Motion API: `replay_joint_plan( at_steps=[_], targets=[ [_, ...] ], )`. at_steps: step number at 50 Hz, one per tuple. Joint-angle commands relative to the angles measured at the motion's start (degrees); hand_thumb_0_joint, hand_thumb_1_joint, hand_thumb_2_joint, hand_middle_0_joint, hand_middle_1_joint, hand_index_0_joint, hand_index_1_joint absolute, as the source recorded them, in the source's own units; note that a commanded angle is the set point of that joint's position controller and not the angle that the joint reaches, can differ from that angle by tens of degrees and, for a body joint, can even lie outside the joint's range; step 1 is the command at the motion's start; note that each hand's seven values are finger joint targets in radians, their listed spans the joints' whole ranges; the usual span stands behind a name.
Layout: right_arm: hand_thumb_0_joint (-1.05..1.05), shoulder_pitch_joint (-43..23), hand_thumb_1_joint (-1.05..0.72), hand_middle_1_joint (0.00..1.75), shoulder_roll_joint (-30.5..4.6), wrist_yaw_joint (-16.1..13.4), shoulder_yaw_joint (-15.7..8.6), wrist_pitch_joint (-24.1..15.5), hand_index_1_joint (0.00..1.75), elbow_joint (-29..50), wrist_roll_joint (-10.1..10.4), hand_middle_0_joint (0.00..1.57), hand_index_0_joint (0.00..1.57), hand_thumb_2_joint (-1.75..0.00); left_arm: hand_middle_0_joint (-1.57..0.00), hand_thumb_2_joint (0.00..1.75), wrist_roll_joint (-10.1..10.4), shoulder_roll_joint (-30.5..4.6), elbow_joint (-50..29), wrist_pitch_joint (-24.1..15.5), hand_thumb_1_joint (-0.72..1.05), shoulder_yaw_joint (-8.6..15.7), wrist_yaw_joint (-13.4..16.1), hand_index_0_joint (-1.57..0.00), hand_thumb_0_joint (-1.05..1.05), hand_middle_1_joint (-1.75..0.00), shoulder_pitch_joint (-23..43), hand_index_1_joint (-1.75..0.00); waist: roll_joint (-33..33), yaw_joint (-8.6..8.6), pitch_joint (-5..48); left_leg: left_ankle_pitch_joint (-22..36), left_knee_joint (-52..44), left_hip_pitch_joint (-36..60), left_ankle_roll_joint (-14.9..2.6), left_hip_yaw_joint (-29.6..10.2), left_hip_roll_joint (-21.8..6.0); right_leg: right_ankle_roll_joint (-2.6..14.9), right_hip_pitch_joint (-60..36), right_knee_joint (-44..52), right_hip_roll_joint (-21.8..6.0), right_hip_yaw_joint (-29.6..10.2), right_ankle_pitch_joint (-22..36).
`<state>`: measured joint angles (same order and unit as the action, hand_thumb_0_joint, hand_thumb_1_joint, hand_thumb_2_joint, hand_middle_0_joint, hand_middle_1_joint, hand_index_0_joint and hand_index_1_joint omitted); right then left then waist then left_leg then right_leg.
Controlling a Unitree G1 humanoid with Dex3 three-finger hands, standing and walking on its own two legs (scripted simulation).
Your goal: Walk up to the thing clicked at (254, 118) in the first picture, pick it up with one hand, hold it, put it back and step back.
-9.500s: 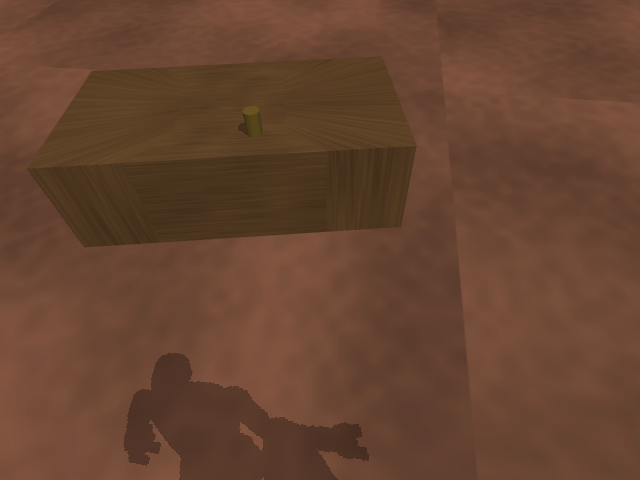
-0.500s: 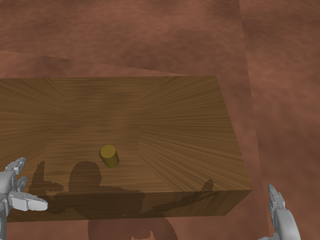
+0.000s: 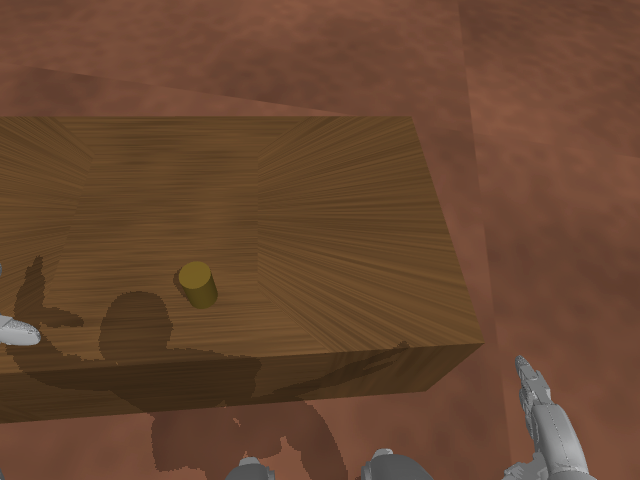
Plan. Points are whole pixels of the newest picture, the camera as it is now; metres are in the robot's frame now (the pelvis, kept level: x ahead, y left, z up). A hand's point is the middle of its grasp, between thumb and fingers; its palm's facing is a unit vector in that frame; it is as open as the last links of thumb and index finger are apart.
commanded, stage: go down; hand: left
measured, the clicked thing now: (199, 285) +0.50 +0.21 -0.26
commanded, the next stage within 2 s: approach in 0.68 s
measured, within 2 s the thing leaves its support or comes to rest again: neither
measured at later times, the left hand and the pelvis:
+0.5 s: hand (1, 267) +0.38 +0.37 +0.03, palm faces +0.18 -0.98 -0.08, open 17.4 cm; pelvis +0.01 +0.01 -0.01, yaw -1 degrees
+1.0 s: hand (16, 255) +0.41 +0.37 +0.02, palm faces +0.19 -0.98 -0.01, open 17.4 cm; pelvis +0.00 +0.00 -0.03, yaw -1 degrees
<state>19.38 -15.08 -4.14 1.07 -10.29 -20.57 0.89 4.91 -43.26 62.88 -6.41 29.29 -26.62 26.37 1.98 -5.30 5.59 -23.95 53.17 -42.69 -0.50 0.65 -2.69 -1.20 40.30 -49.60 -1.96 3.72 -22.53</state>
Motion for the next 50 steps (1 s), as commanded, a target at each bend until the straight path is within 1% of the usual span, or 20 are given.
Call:
replay_joint_plan(
  at_steps=[1,2,6,12,15,20,24,25,27,29,31,33,35,36,38,39,41,44,46,50],
  targets=[
    [0.00,-0.8,0.56,0.05,-10.9,-0.7,-5.8,-3.1,0.05,9.2,0.2,0.05,0.05,-0.05,-0.05,0.07,1.7,-24.0,-10.8,-4.4,-0.52,4.8,-0.5,-0.04,0.00,-0.03,18.6,-0.03,-12.1,0.74,19.1,13.4,-7.6,14.5,0.41,-2.3,1.1,2.50,-3.9,5.3,2.1,-1.1,9.6],
    [0.00,-0.8,0.56,0.05,-9.7,-0.6,-4.3,-3.2,0.05,9.2,0.0,0.05,0.05,-0.05,-0.05,0.08,1.6,-22.7,-7.6,-4.2,-0.51,4.3,-0.7,-0.04,0.00,-0.03,16.6,-0.04,-12.1,0.67,18.6,14.8,-7.3,14.7,0.45,-2.3,0.9,2.51,-3.5,4.9,2.2,-0.9,10.0],
    [0.00,0.8,0.55,0.05,-9.8,-0.5,-4.7,-2.8,0.05,8.8,0.1,0.05,0.05,-0.05,-0.05,0.08,1.9,-24.6,-9.6,-4.6,-0.51,5.6,-1.0,-0.04,0.00,-0.03,18.8,-0.04,-13.4,1.02,21.2,17.7,-6.5,16.0,0.80,-2.9,0.4,2.63,-2.2,4.2,2.5,-0.6,10.4],
    [0.00,0.1,0.55,0.05,-9.1,-0.1,-3.7,-2.9,0.05,11.2,-0.1,0.05,0.05,-0.05,-0.04,0.08,1.9,-22.8,-8.4,-4.5,-0.51,5.2,-1.4,-0.03,0.00,-0.02,16.5,-0.03,-12.6,1.12,21.6,21.2,-5.5,15.8,0.72,-2.6,0.4,2.60,-2.7,3.6,2.6,-0.7,12.3],
    [0.00,0.6,0.55,0.05,-9.3,-0.1,-4.4,-2.5,0.05,10.1,-0.1,0.05,0.05,-0.05,-0.04,0.09,1.8,-24.4,-10.0,-4.8,-0.54,6.2,-1.1,-0.04,0.00,-0.03,18.2,-0.04,-14.6,1.02,21.3,20.2,-5.9,15.8,1.15,-3.0,0.1,2.76,-1.3,3.4,2.7,-0.4,11.0],
    [0.00,-0.3,0.55,0.05,-10.5,0.0,-5.3,-2.8,0.05,10.6,-0.3,0.05,0.05,-0.05,-0.04,0.10,2.0,-25.1,-10.8,-4.8,-0.51,7.1,-1.4,-0.03,0.00,-0.03,18.5,-0.04,-14.7,0.71,22.7,26.5,-4.9,18.5,1.29,-3.6,-0.5,2.68,-0.8,2.9,2.9,-0.1,13.5],
    [0.00,-0.3,0.54,0.05,-8.9,0.1,-3.8,-2.6,0.05,10.2,-0.4,0.05,0.05,-0.05,-0.04,0.10,1.9,-25.0,-10.5,-5.2,-0.51,7.1,-1.7,-0.03,0.00,-0.04,20.0,-0.05,-13.8,0.61,21.7,23.3,-4.6,15.8,0.69,-3.0,0.0,2.65,-1.3,3.0,2.6,-0.7,13.1],
    [0.00,-1.0,0.55,0.05,-10.3,0.0,-5.4,-2.9,0.05,11.7,-0.3,0.05,0.05,-0.05,-0.04,0.10,1.7,-26.0,-12.1,-5.6,-0.52,7.3,-1.8,-0.03,0.00,-0.04,22.4,-0.05,-15.3,0.03,23.6,22.3,-5.1,17.4,1.10,-3.3,-0.2,2.76,-1.2,2.8,2.7,-0.6,12.4],
    [0.00,0.1,0.55,0.05,-8.9,0.1,-3.9,-2.4,0.05,10.3,-0.5,0.05,0.05,-0.05,-0.05,0.09,1.7,-24.3,-7.8,-5.2,-0.54,6.6,-2.1,-0.04,0.00,-0.04,19.6,-0.05,-13.4,0.06,20.1,21.0,-5.0,15.0,0.79,-3.0,0.1,2.70,-0.1,3.1,2.7,-0.5,11.7],
    [0.00,1.1,0.55,0.05,-10.6,-0.2,-5.6,-2.6,0.05,10.5,-0.5,0.05,0.05,-0.05,-0.04,0.10,1.8,-26.8,-8.1,-5.6,-0.54,7.7,-2.2,-0.04,0.00,-0.05,21.5,-0.06,-13.6,-0.63,21.6,19.7,-4.5,15.0,0.70,-2.8,0.3,2.65,0.0,3.0,2.7,-0.6,11.6],
    [0.00,1.1,0.55,0.05,-9.1,0.0,-4.0,-2.7,0.05,11.0,-0.5,0.05,0.05,-0.05,-0.04,0.09,2.0,-26.8,-9.1,-5.8,-0.55,7.5,-2.7,-0.04,0.00,-0.05,23.5,-0.05,-14.0,-0.52,21.6,17.9,-4.2,14.1,0.45,-2.3,0.7,2.52,-0.8,3.2,2.5,-0.9,11.7],
    [0.00,0.1,0.55,0.05,-10.2,-0.2,-5.1,-2.8,0.05,11.3,-0.5,0.05,0.05,-0.05,-0.04,0.10,1.9,-26.9,-5.2,-5.8,-0.53,7.5,-2.9,-0.04,0.00,-0.04,21.0,-0.05,-11.8,-0.92,19.4,16.2,-3.9,12.1,0.07,-2.1,1.0,2.45,0.0,3.2,2.5,-1.1,10.9],
    [0.00,1.4,0.55,0.05,-9.6,0.0,-4.3,-2.7,0.05,11.5,-0.6,0.05,0.05,-0.05,-0.04,0.10,2.1,-28.5,-9.4,-6.5,-0.56,8.3,-3.2,-0.04,0.00,-0.05,25.2,-0.06,-15.0,-0.38,23.4,18.1,-3.5,14.3,0.50,-2.4,0.8,2.70,0.2,2.4,2.4,-1.0,11.6],
    [0.00,0.0,0.55,0.05,-8.8,0.0,-3.7,-2.7,0.05,12.1,-0.6,0.05,0.05,-0.05,-0.05,0.09,1.7,-27.0,-4.4,-6.0,-0.54,7.3,-3.4,-0.04,0.00,-0.05,22.6,-0.06,-13.6,-0.65,21.5,18.9,-3.4,13.4,0.56,-2.7,0.6,2.70,0.8,2.2,2.5,-0.7,11.6],
    [0.00,0.4,0.55,0.05,-10.3,-0.1,-4.8,-2.8,0.05,13.6,-0.5,0.05,0.05,-0.05,-0.05,0.10,1.9,-28.6,-5.9,-6.4,-0.55,8.1,-3.5,-0.04,0.00,-0.05,23.8,-0.06,-13.4,-1.00,22.7,19.8,-3.1,14.0,0.55,-2.7,0.6,2.65,0.4,2.2,2.6,-0.8,12.2],
    [0.00,0.3,0.55,0.05,-9.4,-0.1,-3.6,-2.7,0.05,13.5,-0.6,0.05,0.05,-0.05,-0.05,0.15,1.9,-28.8,-5.6,-6.6,-0.53,8.0,-3.5,-0.03,0.00,-0.07,24.7,-0.11,-13.5,-0.91,22.7,19.8,-2.9,13.5,0.62,-2.8,0.5,2.56,0.3,2.0,2.7,-0.7,12.3],
    [0.00,0.2,0.57,0.05,-9.3,0.0,-3.3,-2.8,0.05,14.4,-0.7,0.05,0.05,-0.05,-0.05,0.04,2.0,-29.0,-3.6,-7.1,-0.49,8.6,-3.6,-0.04,0.00,-0.03,24.1,-0.04,-12.5,-1.06,21.1,16.8,-2.4,10.7,0.26,-2.5,0.9,2.52,0.8,2.0,2.6,-1.0,10.9],
    [0.00,-0.2,0.57,0.05,-8.3,0.4,-2.6,-2.8,0.05,11.6,-0.7,0.05,0.05,-0.04,-0.05,0.03,3.2,-25.8,0.3,-9.2,-0.52,7.8,-4.1,-0.04,0.00,-0.04,23.3,-0.05,-10.7,-1.80,17.2,12.5,-1.1,5.3,-0.09,-2.6,1.1,2.58,4.0,0.6,2.7,-1.0,8.0],
    [0.00,-1.3,0.58,0.05,-10.0,0.5,-4.2,-3.2,0.05,12.8,-0.8,0.05,0.05,-0.04,-0.05,0.03,4.1,-24.1,2.0,-11.3,-0.51,7.5,-4.5,-0.04,0.00,-0.03,23.3,-0.04,-9.4,-2.99,17.7,12.3,0.7,4.3,-0.21,-2.7,0.9,2.55,6.4,-0.9,2.8,-0.9,8.0],
    [0.00,-1.4,0.58,0.05,-10.4,1.2,-4.9,-4.2,0.05,15.9,-1.5,0.05,0.05,-0.04,-0.04,0.04,7.3,-20.2,-0.5,-17.3,-0.51,8.3,-5.6,-0.04,0.00,-0.03,25.0,-0.04,-11.5,-4.85,25.2,19.8,5.7,7.0,0.35,-3.8,0.2,2.68,10.5,-5.0,2.9,-0.5,11.8]
  ],
)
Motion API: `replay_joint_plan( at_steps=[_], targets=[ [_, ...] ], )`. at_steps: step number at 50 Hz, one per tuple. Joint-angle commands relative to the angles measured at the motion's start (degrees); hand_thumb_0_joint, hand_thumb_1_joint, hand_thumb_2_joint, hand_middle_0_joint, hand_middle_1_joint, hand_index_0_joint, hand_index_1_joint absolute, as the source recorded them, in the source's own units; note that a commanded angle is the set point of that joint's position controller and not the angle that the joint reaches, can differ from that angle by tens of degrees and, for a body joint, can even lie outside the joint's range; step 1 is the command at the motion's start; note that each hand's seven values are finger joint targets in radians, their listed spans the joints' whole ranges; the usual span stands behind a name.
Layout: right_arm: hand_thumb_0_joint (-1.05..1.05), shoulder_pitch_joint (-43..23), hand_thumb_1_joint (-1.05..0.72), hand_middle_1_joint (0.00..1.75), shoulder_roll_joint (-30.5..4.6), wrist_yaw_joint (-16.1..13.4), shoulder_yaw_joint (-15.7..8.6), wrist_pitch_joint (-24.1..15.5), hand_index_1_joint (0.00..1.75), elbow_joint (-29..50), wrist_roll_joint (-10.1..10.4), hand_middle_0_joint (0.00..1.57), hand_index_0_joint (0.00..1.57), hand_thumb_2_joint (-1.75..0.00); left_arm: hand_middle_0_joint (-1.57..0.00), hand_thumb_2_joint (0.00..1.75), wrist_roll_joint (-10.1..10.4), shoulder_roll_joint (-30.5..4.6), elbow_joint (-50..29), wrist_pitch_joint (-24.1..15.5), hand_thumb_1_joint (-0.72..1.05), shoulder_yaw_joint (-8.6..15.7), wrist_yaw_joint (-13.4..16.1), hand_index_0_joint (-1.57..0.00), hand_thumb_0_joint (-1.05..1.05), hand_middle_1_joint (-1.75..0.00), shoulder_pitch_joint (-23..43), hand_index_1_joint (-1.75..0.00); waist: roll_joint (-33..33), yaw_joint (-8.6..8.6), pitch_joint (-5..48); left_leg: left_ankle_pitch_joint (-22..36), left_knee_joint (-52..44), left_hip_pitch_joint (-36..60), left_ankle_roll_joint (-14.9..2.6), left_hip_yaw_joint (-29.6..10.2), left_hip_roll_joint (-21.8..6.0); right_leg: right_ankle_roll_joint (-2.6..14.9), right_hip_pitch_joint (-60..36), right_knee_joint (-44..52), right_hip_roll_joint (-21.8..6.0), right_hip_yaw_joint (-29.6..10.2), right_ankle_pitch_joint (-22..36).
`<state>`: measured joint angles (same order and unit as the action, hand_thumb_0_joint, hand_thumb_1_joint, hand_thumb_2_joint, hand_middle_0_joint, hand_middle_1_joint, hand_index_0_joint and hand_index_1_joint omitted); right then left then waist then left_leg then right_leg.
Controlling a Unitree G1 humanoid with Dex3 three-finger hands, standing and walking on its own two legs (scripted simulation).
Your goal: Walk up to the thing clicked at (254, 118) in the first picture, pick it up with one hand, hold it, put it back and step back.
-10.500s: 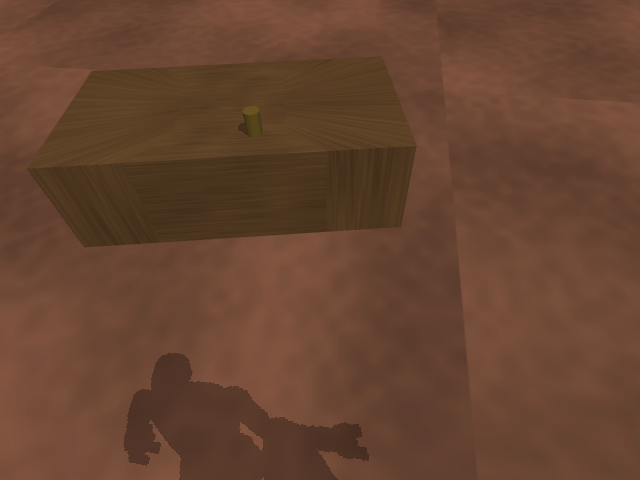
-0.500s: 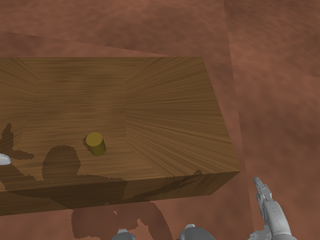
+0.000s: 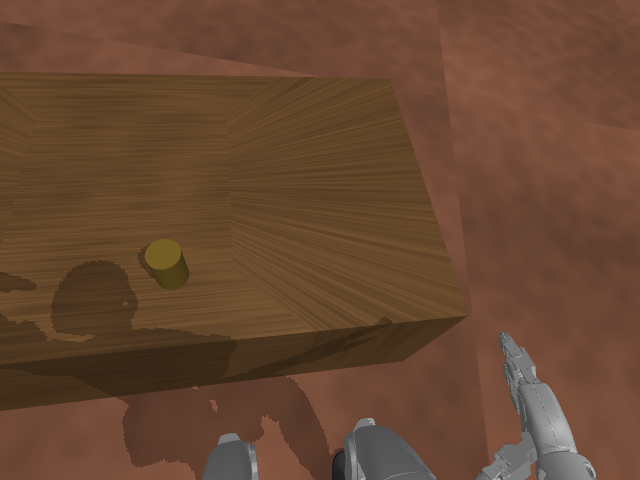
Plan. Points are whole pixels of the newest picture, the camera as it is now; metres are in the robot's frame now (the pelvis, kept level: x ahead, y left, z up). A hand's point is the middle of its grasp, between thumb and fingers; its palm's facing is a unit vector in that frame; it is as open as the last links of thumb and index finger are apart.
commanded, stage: approach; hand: left
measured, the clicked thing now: (168, 265) +0.50 +0.21 -0.23
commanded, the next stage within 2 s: close in in 0.40 s
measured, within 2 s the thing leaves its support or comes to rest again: neither
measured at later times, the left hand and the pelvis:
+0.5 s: hand (118, 287) +0.44 +0.27 -0.18, palm faces +0.09 -0.99 +0.07, open 17.5 cm; pelvis -0.04 +0.00 -0.12, yaw -3 degrees
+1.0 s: hand (165, 272) +0.47 +0.21 -0.21, palm faces +0.14 -0.99 +0.03, open 17.4 cm; pelvis -0.06 +0.00 -0.15, yaw -3 degrees
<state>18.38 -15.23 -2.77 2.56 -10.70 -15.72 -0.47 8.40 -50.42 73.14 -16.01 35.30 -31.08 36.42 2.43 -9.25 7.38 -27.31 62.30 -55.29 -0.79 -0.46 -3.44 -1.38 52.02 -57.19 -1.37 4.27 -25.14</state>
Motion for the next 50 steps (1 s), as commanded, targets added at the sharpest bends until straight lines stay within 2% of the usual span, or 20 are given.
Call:
replay_joint_plan(
  at_steps=[1,3,5,6,8,10,12,15,17,21,22,26,28,32,34,38,41,42,48,50],
  targets=[
    [0.00,0.6,0.58,0.05,-10.8,-0.1,-6.9,-4.0,0.05,10.9,-0.3,0.05,0.05,-0.04,-0.04,0.03,4.0,-12.6,-8.5,-8.7,-0.50,2.5,-1.2,-0.04,0.00,-0.03,13.5,-0.04,-11.0,-1.58,23.1,23.4,-2.3,18.7,0.57,-2.9,0.9,2.83,-0.2,1.7,2.4,-0.9,14.5],
    [0.00,0.8,0.57,0.05,-11.1,0.1,-7.1,-4.1,0.05,10.5,-0.4,0.05,0.05,-0.04,-0.04,0.04,5.1,-12.3,-11.1,-11.7,-0.48,3.3,-1.0,-0.03,0.00,-0.04,15.4,-0.04,-12.3,-1.89,24.4,22.1,-0.3,17.0,0.65,-3.1,1.1,3.02,2.0,-0.5,2.5,-0.9,13.6],
    [0.00,1.2,0.56,0.05,-12.2,0.3,-8.5,-4.2,0.05,12.8,-0.9,0.05,0.05,-0.05,-0.05,0.04,4.9,-12.3,-8.5,-13.7,-0.50,4.0,-0.3,-0.04,0.00,-0.03,13.4,-0.05,-11.5,-3.04,24.7,23.1,2.4,14.4,0.50,-3.4,1.1,3.01,4.0,-2.7,2.5,-0.9,14.6],
    [0.00,1.5,0.56,0.05,-13.1,0.4,-9.2,-4.2,0.05,14.5,-1.0,0.05,0.05,-0.05,-0.05,0.04,4.8,-13.9,-10.7,-15.0,-0.51,4.9,0.2,-0.04,0.00,-0.04,15.0,-0.05,-12.0,-2.96,25.8,22.5,3.2,13.5,0.64,-3.7,1.1,3.15,4.8,-4.1,2.6,-0.8,14.0],
    [0.00,2.4,0.56,0.05,-13.1,0.7,-9.6,-4.0,0.05,14.5,-1.5,0.05,0.05,-0.05,-0.05,0.05,4.2,-13.4,-9.3,-17.0,-0.52,4.9,1.0,-0.04,0.00,-0.04,14.5,-0.05,-14.9,-3.39,24.1,20.4,4.7,11.3,1.19,-4.2,1.1,3.36,9.2,-6.5,2.5,-0.6,11.5],
    [0.00,2.7,0.54,0.05,-14.0,1.3,-10.8,-4.4,0.05,18.1,-1.8,0.05,0.05,-0.05,-0.05,0.05,3.5,-14.9,-12.4,-19.2,-0.51,6.0,1.8,-0.04,0.00,-0.04,16.3,-0.06,-18.0,-3.32,28.4,21.1,6.8,12.5,1.65,-4.7,0.8,3.59,12.2,-9.3,2.7,-0.4,10.6],
    [0.00,4.0,0.54,0.05,-14.6,1.8,-11.8,-4.3,0.05,19.8,-2.4,0.05,0.05,-0.05,-0.05,0.05,2.8,-14.6,-11.6,-20.5,-0.52,6.4,2.8,-0.04,0.00,-0.04,15.9,-0.06,-19.8,-4.40,28.6,22.2,8.4,12.1,2.22,-5.6,0.2,3.75,16.3,-11.7,2.9,0.3,9.6],
    [0.00,4.0,0.52,0.05,-13.6,2.6,-11.1,-4.4,0.05,23.9,-2.7,0.05,0.05,-0.06,-0.05,0.05,1.4,-14.7,-11.5,-21.9,-0.52,6.8,4.4,-0.04,0.00,-0.05,15.8,-0.06,-22.7,-4.37,30.6,19.4,10.9,8.8,2.53,-6.0,0.3,4.09,18.6,-15.1,2.9,0.2,8.0],
    [0.00,4.9,0.51,0.05,-13.6,3.2,-11.3,-4.6,0.05,26.6,-3.0,0.05,0.05,-0.06,-0.05,0.05,1.1,-13.6,-12.2,-23.0,-0.55,6.5,4.9,-0.04,0.00,-0.05,16.2,-0.06,-24.1,-5.39,33.4,20.1,13.4,6.9,2.27,-5.6,0.5,4.30,19.2,-17.4,2.9,0.0,9.2],
    [0.00,5.0,0.51,0.05,-15.0,3.6,-13.7,-5.1,0.05,30.0,-3.2,0.05,0.05,-0.06,-0.05,0.05,0.3,-9.2,-13.2,-24.4,-0.54,2.8,5.3,-0.04,0.00,-0.05,18.9,-0.06,-27.4,-7.69,35.3,22.0,16.8,7.2,2.73,-6.6,-0.2,4.65,25.7,-21.4,3.3,0.5,8.7],
    [0.00,5.2,0.52,0.05,-15.2,3.7,-13.6,-5.2,0.05,31.5,-3.4,0.05,0.05,-0.06,-0.05,0.05,-0.2,-9.8,-14.3,-24.6,-0.54,3.0,5.8,-0.04,0.00,-0.05,19.7,-0.06,-28.4,-7.83,36.1,21.8,17.5,6.5,2.78,-6.6,-0.1,4.74,26.2,-22.2,3.2,0.5,8.8],
    [0.00,8.0,0.54,0.05,-15.8,4.3,-14.5,-4.7,0.05,36.2,-3.1,0.05,0.05,-0.05,-0.05,0.02,-1.4,-8.0,-13.4,-25.0,-0.56,1.8,8.4,-0.06,0.00,-0.06,21.1,-0.05,-26.7,-9.80,33.9,11.7,18.8,0.5,2.40,-7.0,0.2,4.54,29.0,-24.5,3.1,0.5,4.3],
    [0.00,8.6,0.55,0.05,-16.5,4.6,-16.4,-4.2,0.05,39.6,-2.7,0.05,0.05,-0.04,-0.05,0.01,-2.0,-8.8,-13.5,-25.1,-0.55,2.4,10.3,-0.07,0.00,-0.07,21.4,-0.06,-26.2,-10.22,33.0,7.4,19.5,-2.4,2.01,-6.6,0.5,4.29,29.0,-25.1,3.0,0.2,2.6],
    [0.00,10.6,0.55,0.05,-15.3,5.5,-16.4,-3.1,0.05,43.4,-2.6,0.05,0.05,-0.04,-0.06,0.01,-3.6,-8.5,-16.2,-25.1,-0.56,2.5,14.5,-0.08,0.00,-0.07,22.9,-0.06,-26.1,-10.24,31.9,-0.9,20.1,-7.0,1.48,-6.3,1.0,3.57,29.2,-25.9,2.9,-0.5,-1.7],
    [0.00,11.2,0.55,0.05,-15.3,5.7,-16.9,-2.3,0.05,44.0,-2.6,0.05,0.05,-0.04,-0.06,0.02,-4.5,-9.2,-18.5,-24.7,-0.54,3.4,16.7,-0.08,0.00,-0.07,23.6,-0.05,-27.6,-9.92,34.1,0.7,20.6,-6.8,1.50,-6.1,1.2,3.55,28.6,-26.7,2.7,-0.6,-0.5],
    [0.00,11.1,0.54,0.05,-15.3,6.0,-17.9,-0.9,0.05,46.2,-2.5,0.05,0.05,-0.05,-0.06,0.02,-6.0,-5.5,-19.2,-22.9,-0.53,1.3,18.5,-0.08,0.00,-0.06,23.0,-0.05,-29.3,-9.79,36.2,7.4,21.0,-3.3,1.95,-6.7,0.8,3.98,29.9,-27.7,2.8,-0.1,2.9],
    [0.00,11.1,0.54,0.05,-14.4,6.0,-17.2,0.0,0.05,45.2,-2.5,0.05,0.05,-0.05,-0.06,0.03,-6.1,-3.5,-19.3,-21.9,-0.52,0.4,20.1,-0.07,0.00,-0.06,22.6,-0.05,-26.5,-9.67,33.0,3.0,21.5,-8.6,1.12,-5.4,1.2,3.75,28.8,-26.8,2.9,-0.6,0.8],
    [0.00,10.5,0.54,0.05,-14.5,6.0,-17.4,0.2,0.05,45.7,-2.7,0.05,0.05,-0.05,-0.06,0.02,-6.1,-1.5,-17.8,-21.6,-0.52,-0.4,20.4,-0.07,0.00,-0.06,22.9,-0.04,-25.5,-10.53,32.5,3.1,22.1,-9.8,0.91,-5.2,1.3,3.65,28.6,-26.5,2.9,-0.7,1.1],
    [0.00,10.7,0.54,0.05,-14.6,5.7,-17.9,0.9,0.05,47.8,-2.4,0.05,0.05,-0.04,-0.06,0.01,-6.6,1.7,-17.4,-21.7,-0.52,-3.0,23.4,-0.08,0.00,-0.05,24.4,-0.03,-19.8,-12.03,30.8,-1.5,22.0,-13.9,0.18,-4.6,1.5,3.08,27.0,-24.8,3.0,-1.2,-1.0],
    [0.00,12.2,0.54,0.05,-13.9,5.9,-17.4,1.2,0.05,46.8,-2.2,0.05,0.05,-0.04,-0.06,0.01,-6.6,2.4,-16.7,-22.0,-0.53,-3.6,23.9,-0.08,0.00,-0.05,24.2,-0.04,-19.7,-12.41,30.7,0.7,22.4,-13.7,0.20,-4.5,1.6,3.03,26.5,-25.1,3.0,-1.1,0.7]
  ],
)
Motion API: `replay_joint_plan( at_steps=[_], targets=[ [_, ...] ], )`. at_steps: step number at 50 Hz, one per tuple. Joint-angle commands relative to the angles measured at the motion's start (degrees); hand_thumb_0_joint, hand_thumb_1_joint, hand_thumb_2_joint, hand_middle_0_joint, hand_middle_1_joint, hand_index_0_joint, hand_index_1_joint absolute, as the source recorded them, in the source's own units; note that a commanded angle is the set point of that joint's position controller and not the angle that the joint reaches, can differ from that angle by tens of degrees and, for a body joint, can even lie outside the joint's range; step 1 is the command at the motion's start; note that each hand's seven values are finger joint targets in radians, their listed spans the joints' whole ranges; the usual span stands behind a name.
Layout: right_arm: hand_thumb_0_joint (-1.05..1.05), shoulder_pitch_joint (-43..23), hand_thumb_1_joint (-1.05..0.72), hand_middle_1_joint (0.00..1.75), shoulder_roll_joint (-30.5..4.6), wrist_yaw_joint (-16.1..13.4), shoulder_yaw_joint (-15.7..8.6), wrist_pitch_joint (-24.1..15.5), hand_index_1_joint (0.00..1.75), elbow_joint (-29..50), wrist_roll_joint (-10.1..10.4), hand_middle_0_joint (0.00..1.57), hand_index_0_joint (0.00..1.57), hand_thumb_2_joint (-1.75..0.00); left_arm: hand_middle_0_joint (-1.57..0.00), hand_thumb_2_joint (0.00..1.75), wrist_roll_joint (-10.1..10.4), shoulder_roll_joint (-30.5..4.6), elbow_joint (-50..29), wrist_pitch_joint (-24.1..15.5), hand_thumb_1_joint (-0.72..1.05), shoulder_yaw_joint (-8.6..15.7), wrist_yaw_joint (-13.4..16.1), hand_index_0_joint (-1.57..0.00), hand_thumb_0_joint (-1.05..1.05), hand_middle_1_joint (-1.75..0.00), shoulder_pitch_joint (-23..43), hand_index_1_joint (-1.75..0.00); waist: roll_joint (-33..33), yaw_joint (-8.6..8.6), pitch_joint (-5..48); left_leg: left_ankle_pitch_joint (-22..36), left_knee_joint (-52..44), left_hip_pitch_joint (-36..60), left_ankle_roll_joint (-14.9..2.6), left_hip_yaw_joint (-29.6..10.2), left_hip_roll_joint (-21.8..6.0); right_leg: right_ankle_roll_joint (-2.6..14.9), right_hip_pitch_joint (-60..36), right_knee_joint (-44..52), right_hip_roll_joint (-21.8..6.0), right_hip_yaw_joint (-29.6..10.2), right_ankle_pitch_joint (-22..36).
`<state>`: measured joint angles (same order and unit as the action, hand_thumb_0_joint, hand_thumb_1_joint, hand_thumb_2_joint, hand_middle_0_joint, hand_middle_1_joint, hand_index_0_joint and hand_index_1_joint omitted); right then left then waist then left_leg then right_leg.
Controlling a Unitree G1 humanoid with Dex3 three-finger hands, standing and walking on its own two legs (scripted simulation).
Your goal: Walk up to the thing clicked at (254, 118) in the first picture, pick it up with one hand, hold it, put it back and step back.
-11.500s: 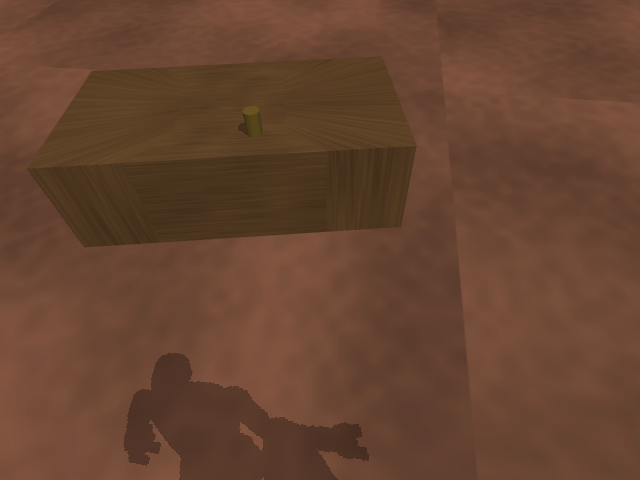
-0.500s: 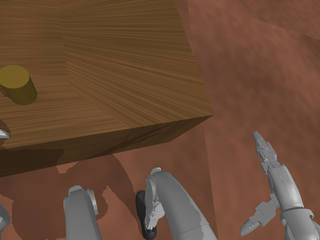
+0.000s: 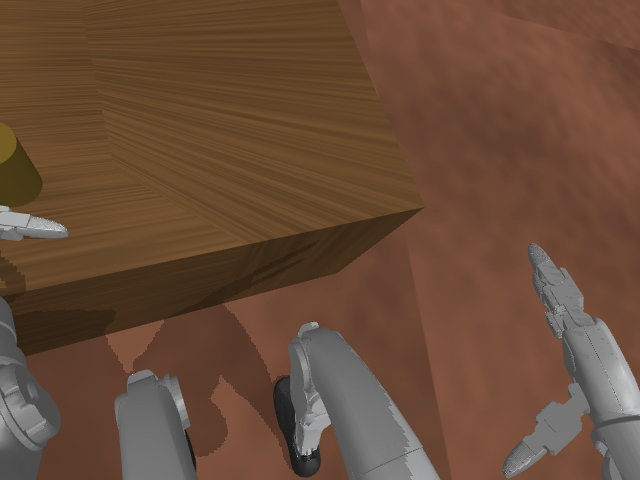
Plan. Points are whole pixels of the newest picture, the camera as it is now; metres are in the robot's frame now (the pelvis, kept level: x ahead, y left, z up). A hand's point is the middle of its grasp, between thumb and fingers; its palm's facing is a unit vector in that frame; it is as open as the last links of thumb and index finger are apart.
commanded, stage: close in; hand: left
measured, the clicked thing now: out of the picture +0.54 +0.24 -0.08
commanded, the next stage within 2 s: close in 0.24 s
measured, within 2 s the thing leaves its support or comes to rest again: leaves its support in 1.64 s
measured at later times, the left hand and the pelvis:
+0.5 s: hand (10, 168) +0.53 +0.23 -0.07, palm faces +0.23 -0.97 +0.01, open 17.3 cm; pelvis +0.00 +0.00 -0.01, yaw +0 degrees
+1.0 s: hand (2, 139) +0.56 +0.23 -0.06, palm faces +0.23 -0.97 +0.01, open 12.5 cm; pelvis +0.00 +0.00 -0.01, yaw -1 degrees
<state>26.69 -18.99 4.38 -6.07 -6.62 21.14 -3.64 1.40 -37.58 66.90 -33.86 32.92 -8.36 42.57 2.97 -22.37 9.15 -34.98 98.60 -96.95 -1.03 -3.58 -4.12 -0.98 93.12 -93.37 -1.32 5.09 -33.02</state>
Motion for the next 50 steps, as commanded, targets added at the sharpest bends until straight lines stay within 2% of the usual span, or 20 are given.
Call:
replay_joint_plan(
  at_steps=[1,3,5,6,8,10,11,13,15,17,19,20,22,24,26,28,31,39,42,50],
  targets=[
    [0.00,4.9,0.54,0.05,-10.6,-1.3,-9.2,-2.8,0.05,10.1,1.1,0.05,0.05,-0.05,-0.06,0.01,0.6,-10.1,-10.7,-4.4,-0.54,-0.9,1.5,-0.08,0.00,-0.05,18.3,-0.04,-19.7,0.31,29.8,9.6,-13.4,28.8,0.42,-1.6,2.4,2.63,-14.1,10.6,3.0,-1.7,9.8],
    [0.00,5.2,0.54,0.05,-10.8,-1.1,-9.6,-2.5,0.05,9.4,1.0,0.05,0.05,-0.05,-0.07,0.00,0.0,-10.3,-10.8,-4.7,-0.55,-1.2,2.1,-0.09,0.00,-0.06,19.1,-0.04,-20.7,0.55,30.7,12.2,-13.5,30.8,0.60,-1.6,2.4,2.89,-13.2,10.1,3.1,-1.2,11.2],
    [0.00,5.0,0.53,0.05,-9.9,-0.8,-9.6,-2.2,0.05,10.4,1.0,0.05,0.05,-0.05,-0.08,0.02,-0.6,-7.3,-10.2,-4.6,-0.57,-3.9,2.5,-0.10,0.00,-0.07,19.8,-0.05,-22.0,0.06,30.4,12.7,-13.7,31.5,0.85,-1.7,2.5,3.03,-12.7,10.1,3.1,-1.1,11.4],
    [0.00,5.6,0.54,0.05,-10.9,-0.7,-10.3,-1.9,0.05,10.2,1.1,0.05,0.05,-0.05,-0.08,0.02,-0.9,-11.5,-11.4,-4.9,-0.57,-0.6,3.4,-0.10,0.00,-0.06,18.6,-0.04,-22.4,1.26,31.4,14.5,-13.7,32.7,1.03,-1.8,2.4,3.09,-12.9,9.5,3.1,-0.9,12.3],
    [0.00,4.6,0.53,0.05,-10.7,-0.4,-10.3,-1.9,0.05,12.9,0.7,0.05,0.05,-0.05,-0.08,0.01,-1.3,-9.1,-12.2,-5.4,-0.57,-2.6,3.9,-0.10,0.00,-0.05,20.6,-0.04,-23.4,0.29,33.6,15.6,-13.1,33.8,1.07,-1.5,2.3,3.17,-13.3,9.4,3.2,-1.3,13.1],
    [0.00,4.4,0.53,0.05,-10.0,-0.3,-10.4,-1.7,0.05,12.2,0.8,0.05,0.05,-0.05,-0.08,0.01,-1.4,-5.8,-10.0,-5.3,-0.58,-4.3,3.8,-0.09,0.00,-0.05,19.7,-0.04,-22.8,-0.16,31.0,14.0,-13.5,32.4,0.99,-1.5,2.4,2.99,-13.3,10.1,3.0,-1.4,12.5],
    [0.00,5.0,0.53,0.05,-10.6,-0.3,-10.7,-1.5,0.05,11.1,0.6,0.05,0.05,-0.05,-0.08,0.01,-1.5,-7.3,-9.4,-5.3,-0.61,-3.2,4.2,-0.09,0.00,-0.05,18.9,-0.04,-22.4,-0.31,30.0,14.1,-13.1,31.1,0.89,-1.3,2.4,2.94,-13.4,10.1,3.0,-1.5,12.7],
    [0.00,4.4,0.52,0.05,-9.6,-0.1,-9.1,-1.4,0.05,10.9,0.6,0.05,0.05,-0.05,-0.09,0.00,-1.8,-8.2,-10.4,-5.6,-0.61,-3.9,4.3,-0.10,0.00,-0.05,21.9,-0.04,-23.3,-0.30,30.0,13.0,-12.7,30.9,0.94,-1.3,2.4,2.91,-12.2,9.7,3.0,-1.9,11.7],
    [0.00,3.5,0.52,0.05,-10.4,0.0,-10.1,-1.5,0.05,13.7,0.9,0.05,0.05,-0.05,-0.09,0.00,-2.0,-6.6,-9.0,-5.6,-0.61,-5.1,4.5,-0.10,0.00,-0.04,20.9,-0.03,-22.9,-0.88,30.3,12.8,-12.9,31.6,1.03,-1.7,2.2,3.02,-11.3,9.4,3.1,-1.4,11.3],
    [0.00,4.4,0.52,0.05,-10.7,0.1,-9.8,-1.2,0.05,13.2,0.8,0.05,0.05,-0.06,-0.12,0.00,-2.2,-7.3,-7.3,-5.8,-0.61,-4.4,5.1,-0.12,0.00,-0.02,20.9,-0.02,-22.2,-1.27,29.3,12.0,-12.8,30.2,0.99,-1.9,2.3,2.99,-11.0,9.5,3.1,-1.2,10.9],
    [0.00,4.5,0.51,0.05,-10.2,0.3,-9.5,-0.7,0.05,11.4,1.2,0.05,0.05,-0.06,-0.13,0.00,-2.3,-10.0,-7.4,-6.1,-0.61,-3.2,5.3,-0.13,0.00,-0.02,20.7,-0.02,-23.5,-0.49,28.2,12.1,-13.1,30.2,1.23,-2.2,2.2,3.08,-9.9,8.4,3.1,-1.0,10.7],
    [0.00,4.9,0.52,0.05,-10.3,0.5,-9.7,-0.6,0.05,12.1,1.3,0.05,0.05,-0.05,-0.21,0.00,-2.1,-10.5,-8.0,-6.3,-0.61,-2.5,5.3,-0.21,0.00,-0.10,20.3,-0.10,-24.0,-0.60,29.2,12.5,-12.9,30.5,1.18,-2.1,2.3,3.11,-10.1,8.4,3.2,-0.9,10.7],
    [0.00,4.3,0.52,0.05,-10.6,0.7,-9.6,-0.8,0.05,15.8,1.3,0.05,0.05,-0.05,-0.32,0.01,-2.5,-10.2,-8.6,-6.4,-0.60,-3.2,5.2,-0.33,0.00,-0.17,21.5,-0.16,-23.9,-1.39,32.1,14.2,-12.3,31.8,1.17,-2.1,2.1,3.12,-11.1,8.3,3.3,-1.0,12.1],
    [0.00,5.3,0.52,0.05,-11.7,0.6,-10.3,-0.5,0.05,16.4,1.4,0.05,0.05,-0.05,-0.36,0.03,-2.2,-13.9,-10.8,-6.7,-0.61,-1.2,5.7,-0.37,0.00,-0.20,23.4,-0.19,-24.6,-1.17,34.2,15.3,-11.8,31.9,1.08,-1.9,2.2,2.97,-13.1,8.4,3.3,-1.5,13.3],
    [0.00,5.2,0.51,0.05,-11.3,0.7,-10.0,-0.2,0.05,15.6,1.4,0.05,0.05,-0.05,-0.40,0.05,-2.2,-12.8,-9.1,-6.3,-0.60,-1.9,5.5,-0.41,0.00,-0.23,23.7,-0.22,-24.7,-1.74,33.5,15.3,-11.4,31.6,1.01,-1.9,2.2,2.94,-12.3,8.5,3.2,-1.7,13.3],
    [0.00,4.3,0.50,0.05,-12.7,0.3,-11.8,0.1,0.05,16.4,1.7,0.05,0.05,-0.05,-0.44,0.07,-2.7,-14.8,-10.0,-6.2,-0.56,-1.4,5.6,-0.45,0.00,-0.27,24.8,-0.25,-26.4,-1.78,33.3,14.1,-12.2,33.0,1.38,-2.3,2.0,3.12,-10.7,8.0,3.2,-1.5,12.0],
    [0.00,5.2,0.51,0.05,-11.3,0.7,-10.1,0.3,0.05,15.8,1.7,0.05,0.05,-0.05,-0.48,0.12,-3.1,-14.5,-8.7,-5.7,-0.49,-2.0,5.3,-0.49,0.00,-0.30,25.0,-0.29,-27.9,-2.00,31.7,14.9,-11.9,33.5,1.67,-2.4,1.8,3.22,-9.0,7.8,3.3,-1.3,11.8],
    [0.00,5.3,0.51,0.05,-12.0,1.1,-10.6,0.8,0.05,17.1,2.0,0.05,0.05,-0.05,-0.64,0.27,-3.3,-18.3,-8.4,-4.7,-0.40,-0.2,5.2,-0.65,0.00,-0.47,27.8,-0.46,-29.2,-2.75,31.2,15.8,-11.6,33.6,1.75,-2.9,1.4,3.23,-8.1,7.2,3.5,-0.9,12.1],
    [0.00,5.5,0.50,0.05,-12.6,1.0,-10.9,0.7,0.05,18.8,2.1,0.05,0.05,-0.05,-0.72,0.35,-3.3,-16.5,-5.7,-3.6,-0.34,-1.4,5.0,-0.73,0.00,-0.55,27.1,-0.55,-27.6,-3.88,30.6,15.4,-11.3,32.7,1.42,-2.6,1.6,2.98,-9.4,8.2,3.5,-1.2,12.8],
    [0.00,5.6,0.51,0.05,-12.7,1.4,-11.2,0.9,0.05,19.3,2.8,0.05,0.05,-0.05,-0.91,0.52,-3.4,-16.4,-6.7,-2.1,-0.20,-1.3,5.5,-0.92,0.00,-0.75,27.4,-0.74,-27.6,-3.68,29.8,16.1,-12.1,33.2,1.50,-3.0,1.3,2.99,-9.4,8.4,3.5,-0.8,13.2]
  ],
)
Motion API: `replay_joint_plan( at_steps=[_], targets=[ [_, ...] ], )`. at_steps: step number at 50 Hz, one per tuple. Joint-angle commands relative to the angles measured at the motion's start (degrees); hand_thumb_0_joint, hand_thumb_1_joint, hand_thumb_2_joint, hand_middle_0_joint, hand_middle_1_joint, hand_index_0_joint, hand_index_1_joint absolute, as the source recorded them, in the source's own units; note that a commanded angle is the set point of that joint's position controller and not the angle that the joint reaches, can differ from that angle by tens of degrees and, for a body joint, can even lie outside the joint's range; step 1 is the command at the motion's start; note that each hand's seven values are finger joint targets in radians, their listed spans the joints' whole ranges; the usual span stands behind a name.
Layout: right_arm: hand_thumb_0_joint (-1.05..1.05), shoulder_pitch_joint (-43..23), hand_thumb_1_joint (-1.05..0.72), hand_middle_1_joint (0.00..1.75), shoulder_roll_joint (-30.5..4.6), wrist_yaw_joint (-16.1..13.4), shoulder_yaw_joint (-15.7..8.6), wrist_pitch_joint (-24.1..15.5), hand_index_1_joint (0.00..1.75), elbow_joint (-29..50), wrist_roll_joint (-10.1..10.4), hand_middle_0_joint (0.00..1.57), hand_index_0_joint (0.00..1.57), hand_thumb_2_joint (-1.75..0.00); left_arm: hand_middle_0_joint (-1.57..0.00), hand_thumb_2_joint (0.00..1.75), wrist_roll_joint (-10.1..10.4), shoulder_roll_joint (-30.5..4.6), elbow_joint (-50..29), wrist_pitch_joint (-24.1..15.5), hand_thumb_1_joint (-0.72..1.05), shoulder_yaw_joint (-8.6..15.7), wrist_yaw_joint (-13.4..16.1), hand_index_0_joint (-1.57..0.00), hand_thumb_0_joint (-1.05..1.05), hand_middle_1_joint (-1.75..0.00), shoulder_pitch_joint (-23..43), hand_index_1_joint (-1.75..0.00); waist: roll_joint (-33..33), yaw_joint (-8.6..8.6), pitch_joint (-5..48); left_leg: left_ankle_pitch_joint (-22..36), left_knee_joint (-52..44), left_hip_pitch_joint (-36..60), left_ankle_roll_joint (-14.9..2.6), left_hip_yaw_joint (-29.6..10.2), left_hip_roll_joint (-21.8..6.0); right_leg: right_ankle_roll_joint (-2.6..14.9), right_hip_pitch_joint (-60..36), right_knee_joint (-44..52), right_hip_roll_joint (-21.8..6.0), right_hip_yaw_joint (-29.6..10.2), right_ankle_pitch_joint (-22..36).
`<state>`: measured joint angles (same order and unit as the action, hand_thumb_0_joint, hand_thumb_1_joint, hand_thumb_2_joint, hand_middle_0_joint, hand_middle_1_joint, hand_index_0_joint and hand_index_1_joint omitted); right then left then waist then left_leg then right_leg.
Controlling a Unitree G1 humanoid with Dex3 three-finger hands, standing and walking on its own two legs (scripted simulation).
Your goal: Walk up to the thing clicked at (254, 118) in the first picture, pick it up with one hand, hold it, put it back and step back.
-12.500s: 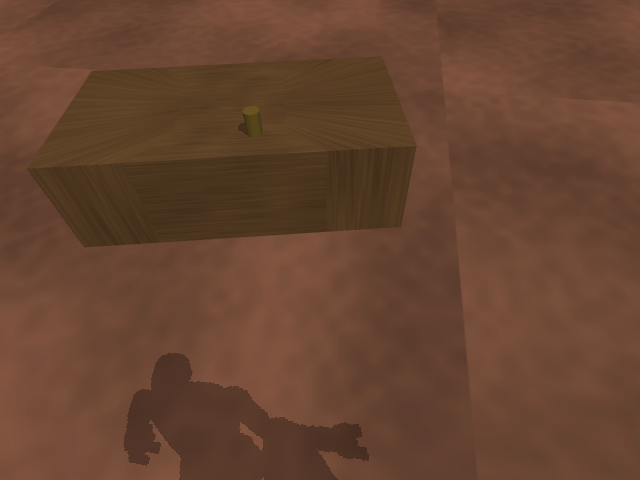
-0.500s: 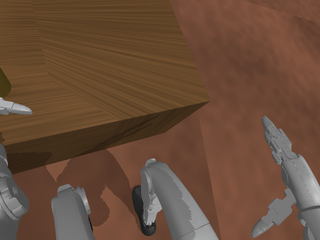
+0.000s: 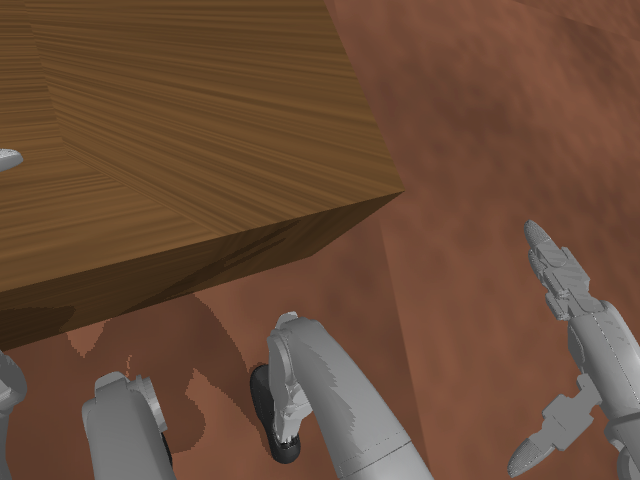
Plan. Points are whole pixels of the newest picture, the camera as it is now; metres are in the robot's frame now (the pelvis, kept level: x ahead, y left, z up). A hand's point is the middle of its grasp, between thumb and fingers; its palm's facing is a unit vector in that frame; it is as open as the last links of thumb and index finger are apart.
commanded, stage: close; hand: left
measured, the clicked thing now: out of the picture +0.55 +0.24 -0.07
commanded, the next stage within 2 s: settle in 0.18 s
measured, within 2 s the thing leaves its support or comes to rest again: leaves its support in 0.64 s
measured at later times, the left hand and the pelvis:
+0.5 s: hand out of the picture +0.54 +0.23 -0.06, palm faces +0.25 -0.97 +0.02, open 8.2 cm; pelvis +0.00 +0.00 +0.01, yaw +0 degrees
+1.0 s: hand out of the picture +0.55 +0.24 +0.01, palm faces +0.24 -0.97 +0.01, open 8.3 cm; pelvis +0.01 +0.01 +0.04, yaw +1 degrees
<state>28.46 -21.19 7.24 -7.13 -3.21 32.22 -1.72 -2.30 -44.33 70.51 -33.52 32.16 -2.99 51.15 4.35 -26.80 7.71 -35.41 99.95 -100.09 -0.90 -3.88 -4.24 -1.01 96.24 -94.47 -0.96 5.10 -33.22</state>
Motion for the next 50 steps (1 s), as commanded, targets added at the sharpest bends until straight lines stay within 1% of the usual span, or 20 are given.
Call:
replay_joint_plan(
  at_steps=[1,8,10,14,18,27,29,30,31,32,34,35,36,38,39,40,42,45,48,50],
  targets=[
    [0.00,4.3,0.50,0.05,-10.8,-1.5,-10.4,-2.6,0.05,9.0,0.6,0.05,0.05,-0.05,-0.95,0.55,0.3,-9.6,-11.4,-2.5,-0.20,-0.2,0.3,-0.96,0.00,-0.79,18.6,-0.78,-28.6,0.76,32.6,16.3,-13.3,36.7,1.23,-2.3,1.5,3.03,-13.4,9.8,3.2,-0.8,13.2],
    [0.00,4.1,0.51,0.05,-10.1,-1.5,-10.2,-3.0,0.05,9.5,0.9,0.05,0.05,-0.05,-1.17,0.75,0.7,-8.1,-12.3,-2.9,0.01,-0.2,0.4,-1.18,0.00,-1.02,14.9,-1.00,-27.0,1.94,32.7,14.2,-14.2,35.5,0.96,-1.8,1.8,2.81,-16.0,10.8,3.2,-1.2,12.6],
    [0.00,4.5,0.51,0.05,-10.0,-1.7,-10.6,-3.0,0.05,8.2,0.8,0.05,0.05,-0.05,-1.25,0.83,1.1,-5.8,-11.0,-3.3,0.05,-0.9,0.6,-1.26,0.00,-1.11,14.7,-1.10,-26.4,0.99,30.4,13.3,-14.2,34.0,0.96,-1.7,1.9,2.81,-15.2,10.9,3.3,-1.1,12.2],
    [0.00,4.7,0.51,0.05,-8.7,-1.4,-8.5,-3.3,0.05,8.5,0.7,0.05,0.05,-0.05,-1.36,1.07,0.6,-7.1,-10.4,-4.4,0.18,-0.5,0.8,-1.37,0.00,-1.29,12.9,-1.29,-25.9,1.94,29.8,14.1,-14.0,33.3,0.93,-1.5,2.1,2.82,-15.2,10.7,3.3,-1.1,12.6],
    [0.00,4.7,0.53,0.05,-10.3,-1.4,-10.2,-3.4,0.05,9.2,0.9,0.05,0.05,-0.05,-1.30,1.22,0.6,-7.4,-11.5,-5.1,0.40,-0.8,0.7,-1.30,0.00,-1.31,14.7,-1.33,-28.8,1.92,31.6,17.3,-14.6,38.5,1.78,-2.8,1.5,3.20,-12.5,9.5,3.2,-0.5,13.6],
    [0.00,4.9,0.52,0.05,-9.3,-1.2,-10.3,-3.0,0.05,10.1,0.6,0.05,0.05,-0.06,-1.41,1.28,0.6,-7.9,-19.0,-4.2,0.27,-0.9,1.0,-1.41,0.00,-1.43,17.1,-1.45,-31.6,2.50,36.6,16.8,-15.1,41.6,1.55,-1.6,1.8,3.06,-16.8,11.2,3.2,-1.5,13.4],
    [0.00,4.6,0.52,0.05,-9.8,-1.7,-10.7,-2.8,0.05,8.8,0.4,0.05,0.05,-0.06,-1.42,1.29,0.6,-10.9,-22.1,-4.3,0.26,1.1,1.6,-1.41,0.00,-1.44,18.7,-1.46,-33.0,3.53,37.4,16.7,-15.8,42.7,1.71,-1.5,1.9,3.07,-17.8,11.5,3.0,-1.7,13.3],
    [0.00,4.9,0.52,0.05,-8.8,-1.7,-9.2,-2.6,0.05,7.3,0.0,0.05,0.05,-0.06,-1.43,1.30,1.0,-7.1,-19.2,-3.8,0.27,-1.2,1.3,-1.42,0.00,-1.46,17.7,-1.48,-32.8,3.55,36.0,16.9,-16.4,42.8,1.89,-1.9,1.9,3.12,-17.6,11.7,3.0,-1.5,13.5],
    [0.00,4.2,0.52,0.05,-8.9,-1.8,-10.0,-2.5,0.05,7.0,0.4,0.05,0.05,-0.06,-1.41,1.30,1.2,-7.3,-21.0,-3.5,0.29,-1.4,1.3,-1.41,0.00,-1.45,17.9,-1.47,-33.2,3.86,36.7,18.5,-16.4,44.0,1.84,-1.8,1.8,3.15,-17.7,11.7,3.2,-1.6,14.2],
    [0.00,3.6,0.52,0.05,-9.4,-2.1,-10.3,-2.3,0.05,6.2,0.3,0.05,0.05,-0.06,-1.42,1.31,1.1,-11.3,-25.7,-3.9,0.30,0.8,1.9,-1.42,0.00,-1.45,20.8,-1.48,-34.5,4.82,38.3,18.6,-16.7,45.0,1.89,-1.7,1.8,3.21,-18.2,11.7,3.1,-1.7,14.0],
    [0.00,3.1,0.52,0.05,-8.5,-2.2,-8.7,-1.9,0.05,5.8,-0.1,0.05,0.05,-0.06,-1.43,1.32,0.9,-8.1,-21.9,-3.1,0.29,-1.6,1.7,-1.43,0.00,-1.46,19.0,-1.49,-33.4,4.60,37.6,19.9,-17.2,45.7,1.86,-1.7,1.7,3.24,-19.2,12.4,3.3,-1.6,15.0],
    [0.00,2.9,0.52,0.05,-8.9,-2.4,-9.2,-1.8,0.05,4.9,-0.3,0.05,0.05,-0.06,-1.44,1.31,1.0,-10.6,-26.4,-3.5,0.27,0.1,1.7,-1.43,0.00,-1.47,21.9,-1.49,-34.6,5.06,37.9,20.1,-17.6,47.0,2.11,-1.8,1.5,3.33,-18.8,12.5,3.3,-1.6,14.8],
    [0.00,3.6,0.52,0.05,-8.0,-2.4,-8.2,-1.4,0.05,2.2,-0.5,0.05,0.05,-0.06,-1.44,1.32,1.0,-6.0,-20.1,-2.7,0.28,-2.7,1.2,-1.43,0.00,-1.47,19.3,-1.49,-34.1,4.32,34.4,20.8,-18.4,47.2,2.46,-2.5,1.1,3.31,-17.0,12.7,3.3,-1.2,14.8],
    [0.00,2.2,0.53,0.05,-9.0,-2.7,-8.5,-1.2,0.05,2.1,-0.5,0.05,0.05,-0.06,-1.44,1.33,0.7,-9.6,-22.9,-2.7,0.31,-0.9,1.7,-1.43,0.00,-1.47,20.7,-1.50,-34.1,5.56,34.3,22.1,-19.7,49.2,2.94,-3.6,0.6,3.43,-16.3,12.8,3.3,-0.8,14.5],
    [0.00,2.0,0.53,0.05,-8.2,-2.5,-7.3,-1.1,0.05,3.6,-0.7,0.05,0.05,-0.06,-1.44,1.34,0.8,-5.7,-16.8,-1.9,0.31,-2.6,1.5,-1.43,0.00,-1.47,17.2,-1.50,-32.1,4.57,33.4,23.5,-19.4,48.6,2.73,-3.5,0.6,3.31,-16.9,13.3,3.5,-0.6,15.6],
    [0.00,1.4,0.53,0.05,-7.9,-2.5,-7.1,-1.0,0.05,3.4,-0.8,0.05,0.05,-0.06,-1.43,1.35,1.3,-5.0,-18.6,-2.1,0.32,-2.8,1.6,-1.42,0.00,-1.47,19.1,-1.50,-31.1,4.60,34.2,22.9,-19.3,47.4,2.39,-3.0,0.8,3.25,-18.5,13.8,3.5,-0.6,16.0],
    [0.00,2.8,0.53,0.05,-7.8,-2.6,-7.5,-0.6,0.05,1.1,-0.9,0.05,0.05,-0.05,-1.44,1.36,1.4,-8.7,-20.9,-2.5,0.31,-0.3,2.1,-1.43,0.00,-1.48,20.5,-1.51,-30.4,5.21,34.8,22.1,-18.6,45.1,1.54,-1.4,1.5,3.12,-21.6,14.5,3.5,-1.3,16.7],
    [0.00,0.2,0.54,0.05,-8.5,-2.9,-8.0,-0.9,0.05,2.3,-0.7,0.05,0.05,-0.05,-1.44,1.37,2.0,-2.7,-13.1,-1.9,0.32,-2.7,1.6,-1.43,0.00,-1.48,17.0,-1.51,-25.4,4.47,32.2,20.2,-20.2,43.5,1.31,-2.1,1.3,3.02,-21.7,15.6,3.6,-0.8,16.0],
    [0.00,1.1,0.54,0.05,-7.4,-3.0,-5.9,-0.7,0.05,1.9,-0.9,0.05,0.05,-0.05,-1.43,1.37,0.9,-5.7,-14.4,-2.8,0.33,-2.4,1.7,-1.43,0.00,-1.48,18.7,-1.50,-25.5,5.25,33.7,20.9,-20.7,43.5,1.16,-1.5,1.7,3.01,-24.0,16.6,3.6,-1.2,16.9],
    [0.00,1.7,0.54,0.05,-6.6,-3.0,-5.4,-0.8,0.05,1.7,-0.6,0.05,0.05,-0.05,-1.45,1.39,1.8,-3.6,-13.3,-3.0,0.36,-3.0,0.7,-1.45,0.00,-1.51,18.9,-1.53,-25.4,4.40,33.9,21.7,-20.6,43.5,0.93,-1.0,1.8,2.89,-25.2,17.2,3.6,-1.5,18.1]
  ],
)
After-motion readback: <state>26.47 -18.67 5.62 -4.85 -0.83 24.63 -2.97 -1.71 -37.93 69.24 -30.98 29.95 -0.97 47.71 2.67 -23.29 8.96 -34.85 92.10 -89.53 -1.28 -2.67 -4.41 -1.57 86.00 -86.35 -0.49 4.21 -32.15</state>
